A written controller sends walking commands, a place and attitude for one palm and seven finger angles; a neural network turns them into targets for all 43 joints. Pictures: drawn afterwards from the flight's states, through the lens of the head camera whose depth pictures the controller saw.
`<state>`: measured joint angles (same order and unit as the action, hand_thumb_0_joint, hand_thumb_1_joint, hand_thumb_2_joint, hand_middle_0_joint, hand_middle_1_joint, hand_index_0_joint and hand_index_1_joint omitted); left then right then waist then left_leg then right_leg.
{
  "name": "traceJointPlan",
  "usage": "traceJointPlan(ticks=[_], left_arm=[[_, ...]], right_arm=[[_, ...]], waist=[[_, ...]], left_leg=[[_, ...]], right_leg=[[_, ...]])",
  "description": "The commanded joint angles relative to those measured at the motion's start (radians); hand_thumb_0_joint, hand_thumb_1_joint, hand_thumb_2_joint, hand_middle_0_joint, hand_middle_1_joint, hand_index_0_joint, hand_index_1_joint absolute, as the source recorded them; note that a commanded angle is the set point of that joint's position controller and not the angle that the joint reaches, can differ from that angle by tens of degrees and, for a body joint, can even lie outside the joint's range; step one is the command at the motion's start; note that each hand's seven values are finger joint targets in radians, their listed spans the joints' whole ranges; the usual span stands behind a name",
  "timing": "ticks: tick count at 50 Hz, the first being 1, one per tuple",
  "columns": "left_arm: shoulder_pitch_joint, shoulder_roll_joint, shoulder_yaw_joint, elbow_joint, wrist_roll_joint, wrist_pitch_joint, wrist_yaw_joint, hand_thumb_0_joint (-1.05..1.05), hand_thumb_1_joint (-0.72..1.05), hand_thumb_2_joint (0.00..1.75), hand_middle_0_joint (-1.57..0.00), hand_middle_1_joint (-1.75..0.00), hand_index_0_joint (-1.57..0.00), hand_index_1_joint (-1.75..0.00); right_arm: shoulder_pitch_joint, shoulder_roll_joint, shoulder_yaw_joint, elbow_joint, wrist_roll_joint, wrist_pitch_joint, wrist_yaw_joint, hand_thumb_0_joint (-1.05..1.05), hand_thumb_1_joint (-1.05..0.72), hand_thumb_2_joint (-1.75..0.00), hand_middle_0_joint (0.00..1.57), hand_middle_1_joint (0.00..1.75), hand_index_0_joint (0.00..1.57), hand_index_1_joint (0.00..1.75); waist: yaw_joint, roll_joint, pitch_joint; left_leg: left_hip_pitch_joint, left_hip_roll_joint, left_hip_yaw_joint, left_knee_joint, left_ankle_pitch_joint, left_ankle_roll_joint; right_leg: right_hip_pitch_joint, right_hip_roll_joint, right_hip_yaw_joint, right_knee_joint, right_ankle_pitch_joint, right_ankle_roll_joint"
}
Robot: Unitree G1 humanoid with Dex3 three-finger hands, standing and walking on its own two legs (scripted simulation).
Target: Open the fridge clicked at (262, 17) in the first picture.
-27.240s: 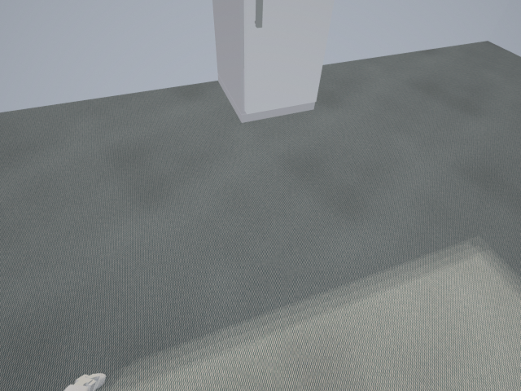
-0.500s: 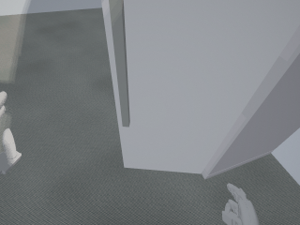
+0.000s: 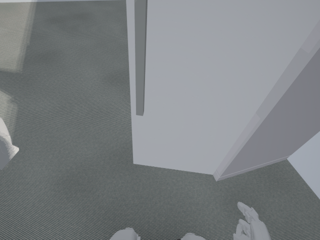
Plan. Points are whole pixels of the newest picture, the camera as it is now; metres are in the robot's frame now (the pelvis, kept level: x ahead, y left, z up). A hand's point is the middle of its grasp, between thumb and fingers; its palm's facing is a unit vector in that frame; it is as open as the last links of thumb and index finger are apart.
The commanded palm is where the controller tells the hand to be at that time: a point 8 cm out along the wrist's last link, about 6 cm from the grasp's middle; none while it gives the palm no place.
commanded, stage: step back with the hand held close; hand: left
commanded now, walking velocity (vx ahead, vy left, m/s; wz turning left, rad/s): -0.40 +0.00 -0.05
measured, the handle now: (141, 54) +0.60 +0.11 +0.14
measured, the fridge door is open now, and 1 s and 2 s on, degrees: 65 65 65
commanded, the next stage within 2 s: stop stepping back and stand still in 0.66 s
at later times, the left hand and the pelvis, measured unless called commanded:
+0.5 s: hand out of the picture +0.13 +0.28 +0.20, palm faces +0.51 -0.77 -0.39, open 7.4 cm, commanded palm +0.05 +0.31 +0.20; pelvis -0.07 +0.00 +0.01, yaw +4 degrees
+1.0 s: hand out of the picture +0.07 +0.23 +0.19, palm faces +0.35 -0.84 -0.41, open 7.4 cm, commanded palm +0.02 +0.27 +0.20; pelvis -0.16 -0.02 +0.01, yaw -7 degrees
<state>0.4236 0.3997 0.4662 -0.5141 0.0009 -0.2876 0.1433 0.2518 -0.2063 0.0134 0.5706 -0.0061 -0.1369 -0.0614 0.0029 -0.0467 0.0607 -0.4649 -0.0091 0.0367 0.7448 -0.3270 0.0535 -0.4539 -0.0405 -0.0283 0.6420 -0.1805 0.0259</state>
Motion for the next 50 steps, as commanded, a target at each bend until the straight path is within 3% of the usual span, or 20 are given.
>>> traceJointPlan(ticks=[1, 5, 8, 10, 13, 14, 17, 18, 19, 20, 21, 24, 33, 36, 38, 40, 42, 46, 48, 50], left_arm=[[0.014, 0.201, 0.149, -0.198, -0.005, -0.068, 0.017, 0.00, 0.90, 0.90, -0.20, -0.30, -0.20, -0.30], [0.055, 0.215, 0.201, -0.216, 0.009, -0.090, 0.006, 0.00, 0.90, 0.90, -0.20, -0.30, -0.20, -0.30], [0.012, 0.226, 0.217, -0.214, 0.015, -0.092, 0.000, 0.00, 0.90, 0.90, -0.20, -0.30, -0.20, -0.30], [-0.006, 0.193, 0.178, -0.185, 0.006, -0.089, -0.004, 0.00, 0.90, 0.90, -0.20, -0.30, -0.20, -0.30], [-0.101, 0.208, 0.130, -0.216, -0.012, -0.071, 0.003, 0.00, 0.90, 0.90, -0.20, -0.30, -0.20, -0.30], [-0.127, 0.209, 0.096, -0.219, -0.013, -0.063, 0.009, 0.00, 0.90, 0.90, -0.20, -0.30, -0.20, -0.30], [-0.148, 0.226, 0.090, -0.215, -0.013, -0.055, 0.007, 0.00, 0.90, 0.90, -0.20, -0.30, -0.20, -0.30], [-0.144, 0.227, 0.091, -0.230, -0.020, -0.056, 0.005, 0.00, 0.90, 0.90, -0.20, -0.30, -0.20, -0.30], [-0.105, 0.205, 0.092, -0.260, -0.024, -0.063, 0.003, 0.00, 0.90, 0.90, -0.20, -0.30, -0.20, -0.30], [-0.081, 0.176, 0.109, -0.279, -0.016, -0.072, 0.012, 0.00, 0.90, 0.90, -0.20, -0.30, -0.20, -0.30], [-0.095, 0.207, 0.134, -0.263, -0.008, -0.067, 0.020, 0.00, 0.90, 0.90, -0.20, -0.30, -0.20, -0.30], [-0.022, 0.185, 0.132, -0.219, -0.048, -0.064, 0.009, 0.00, 0.90, 0.90, -0.20, -0.30, -0.20, -0.30], [-0.019, 0.156, 0.042, -0.242, -0.054, -0.005, 0.016, 0.00, 0.90, 0.90, -0.20, -0.30, -0.20, -0.30], [-0.026, 0.201, 0.069, -0.242, -0.067, -0.017, 0.013, 0.00, 0.90, 0.90, -0.20, -0.30, -0.20, -0.30], [-0.004, 0.304, 0.136, -0.257, -0.057, -0.032, 0.023, 0.00, 0.90, 0.90, -0.20, -0.30, -0.20, -0.30], [0.014, 0.374, 0.207, -0.207, -0.036, -0.044, 0.039, 0.00, 0.90, 0.90, -0.20, -0.30, -0.20, -0.30], [0.111, 0.237, 0.100, -0.102, -0.033, 0.012, 0.011, 0.00, 0.90, 0.90, -0.20, -0.30, -0.20, -0.30], [0.013, 0.213, 0.073, -0.100, -0.043, 0.036, 0.021, 0.00, 0.90, 0.90, -0.20, -0.30, -0.20, -0.30], [-0.016, 0.223, 0.054, -0.148, -0.042, 0.031, 0.020, 0.00, 0.90, 0.90, -0.20, -0.30, -0.20, -0.30], [-0.014, 0.223, 0.059, -0.152, -0.036, 0.018, 0.024, 0.00, 0.90, 0.90, -0.20, -0.30, -0.20, -0.30]], right_arm=[[-0.086, -0.151, -0.067, -0.162, 0.007, -0.060, -0.010, 0.00, -0.90, -0.90, 0.20, 0.30, 0.20, 0.30], [-0.094, -0.168, -0.087, -0.172, 0.006, -0.077, -0.007, 0.00, -0.90, -0.90, 0.20, 0.30, 0.20, 0.30], [-0.093, -0.173, -0.096, -0.170, 0.006, -0.088, -0.010, 0.00, -0.90, -0.90, 0.20, 0.30, 0.20, 0.30], [-0.093, -0.157, -0.094, -0.157, 0.007, -0.100, -0.010, 0.00, -0.90, -0.90, 0.20, 0.30, 0.20, 0.30], [-0.079, -0.130, -0.094, -0.113, -0.005, -0.093, 0.001, 0.00, -0.90, -0.90, 0.20, 0.30, 0.20, 0.30], [-0.077, -0.106, -0.081, -0.085, -0.012, -0.080, 0.009, 0.00, -0.90, -0.90, 0.20, 0.30, 0.20, 0.30], [-0.067, -0.098, -0.072, -0.071, -0.005, -0.052, 0.013, 0.00, -0.90, -0.90, 0.20, 0.30, 0.20, 0.30], [-0.074, -0.111, -0.073, -0.084, 0.001, -0.050, 0.006, 0.00, -0.90, -0.90, 0.20, 0.30, 0.20, 0.30], [-0.078, -0.136, -0.075, -0.107, 0.002, -0.057, -0.006, 0.00, -0.90, -0.90, 0.20, 0.30, 0.20, 0.30], [-0.113, -0.163, -0.078, -0.126, -0.005, -0.073, -0.015, 0.00, -0.90, -0.90, 0.20, 0.30, 0.20, 0.30], [-0.106, -0.103, -0.078, -0.113, -0.022, -0.088, -0.017, 0.00, -0.90, -0.90, 0.20, 0.30, 0.20, 0.30], [-0.117, -0.139, -0.135, -0.085, 0.002, -0.099, 0.007, 0.00, -0.90, -0.90, 0.20, 0.30, 0.20, 0.30], [-0.101, -0.121, -0.079, -0.071, -0.018, -0.101, 0.012, 0.00, -0.90, -0.90, 0.20, 0.30, 0.20, 0.30], [-0.107, -0.101, -0.072, -0.070, -0.020, -0.064, 0.016, 0.00, -0.90, -0.90, 0.20, 0.30, 0.20, 0.30], [-0.143, -0.070, -0.056, -0.075, -0.014, -0.038, 0.010, 0.00, -0.90, -0.90, 0.20, 0.30, 0.20, 0.30], [-0.146, -0.072, -0.024, -0.104, -0.026, -0.054, 0.007, 0.00, -0.90, -0.90, 0.20, 0.30, 0.20, 0.30], [-0.101, -0.088, -0.042, -0.104, 0.018, -0.042, -0.002, 0.00, -0.90, -0.90, 0.20, 0.30, 0.20, 0.30], [-0.091, -0.111, -0.032, -0.076, 0.008, -0.040, -0.031, 0.00, -0.90, -0.90, 0.20, 0.30, 0.20, 0.30], [-0.081, -0.161, -0.059, -0.081, 0.019, -0.065, -0.035, 0.00, -0.90, -0.90, 0.20, 0.30, 0.20, 0.30], [-0.085, -0.162, -0.063, -0.091, 0.009, -0.088, -0.026, 0.00, -0.90, -0.90, 0.20, 0.30, 0.20, 0.30]], waist=[[0.007, 0.142, -0.159], [0.014, 0.224, -0.192], [0.009, 0.169, -0.139], [-0.001, 0.086, -0.093], [-0.011, -0.057, -0.060], [-0.017, -0.117, -0.074], [-0.030, -0.175, -0.136], [-0.033, -0.073, -0.117], [-0.033, 0.146, -0.093], [-0.016, 0.467, -0.120], [-0.015, 0.399, -0.150], [0.010, 0.193, -0.231], [0.001, 0.346, -0.254], [0.007, 0.238, -0.284], [0.030, -0.057, -0.256], [0.056, -0.100, -0.202], [0.010, -0.193, -0.205], [-0.029, 0.029, -0.177], [-0.014, 0.205, -0.206], [0.003, 0.239, -0.181]], left_leg=[[-0.335, 0.127, -0.179, -0.353, -0.334, 0.036], [-0.529, 0.233, -0.231, -0.438, -0.488, 0.090], [-0.577, 0.228, -0.205, -0.384, -0.543, 0.088], [-0.434, 0.147, -0.124, -0.257, -0.489, 0.039], [-0.055, 0.018, -0.036, 0.061, -0.320, -0.051], [0.097, 0.001, -0.012, 0.167, -0.211, -0.069], [0.296, -0.022, 0.024, 0.108, -0.122, -0.063], [0.270, 0.015, -0.037, -0.082, -0.164, -0.044], [0.154, 0.137, -0.195, -0.334, -0.265, 0.015], [-0.089, 0.381, -0.446, -0.559, -0.325, 0.103], [-0.133, 0.448, -0.463, -0.578, -0.205, 0.139], [0.042, 0.384, -0.251, -0.488, -0.103, 0.083], [0.242, 0.281, -0.100, -0.631, -0.100, -0.048], [0.304, 0.208, 0.007, -0.431, 0.081, -0.125], [0.251, 0.094, 0.050, -0.071, 0.008, -0.134], [-0.040, 0.047, 0.018, 0.173, -0.132, -0.112], [-0.096, 0.021, -0.013, 0.209, -0.028, -0.089], [0.214, -0.004, 0.051, -0.228, 0.256, -0.054], [0.367, 0.154, -0.123, -0.302, 0.507, 0.000], [0.345, 0.255, -0.301, -0.418, 0.405, 0.027]], right_leg=[[0.395, 0.016, 0.098, 0.074, -0.004, -0.025], [0.583, 0.086, 0.072, 0.271, 0.067, 0.001], [0.561, 0.092, 0.113, 0.258, 0.044, -0.009], [0.346, 0.036, 0.235, 0.113, 0.006, -0.043], [-0.127, -0.161, 0.498, -0.309, -0.386, -0.136], [-0.236, -0.223, 0.493, -0.392, -0.454, -0.152], [-0.297, -0.167, 0.287, -0.376, -0.413, -0.099], [-0.273, -0.107, 0.225, -0.278, -0.377, -0.069], [-0.210, -0.004, 0.162, -0.031, -0.318, -0.028], [-0.006, 0.125, 0.028, 0.399, -0.264, 0.017], [0.014, 0.116, 0.096, 0.679, -0.338, 0.005], [-0.006, 0.126, 0.090, 0.685, -0.346, 0.007], [0.206, 0.138, -0.094, -0.088, -0.385, -0.039], [0.235, 0.047, 0.002, -0.368, -0.221, -0.097], [0.084, -0.224, 0.255, -0.435, 0.039, -0.173], [0.192, -0.326, 0.278, -0.356, 0.396, -0.200], [0.296, -0.200, 0.139, -0.217, 0.564, -0.148], [0.218, -0.113, 0.039, -0.129, 0.455, -0.078], [0.116, 0.002, 0.001, 0.007, 0.033, -0.017], [0.064, 0.065, 0.033, 0.060, -0.325, -0.018]])
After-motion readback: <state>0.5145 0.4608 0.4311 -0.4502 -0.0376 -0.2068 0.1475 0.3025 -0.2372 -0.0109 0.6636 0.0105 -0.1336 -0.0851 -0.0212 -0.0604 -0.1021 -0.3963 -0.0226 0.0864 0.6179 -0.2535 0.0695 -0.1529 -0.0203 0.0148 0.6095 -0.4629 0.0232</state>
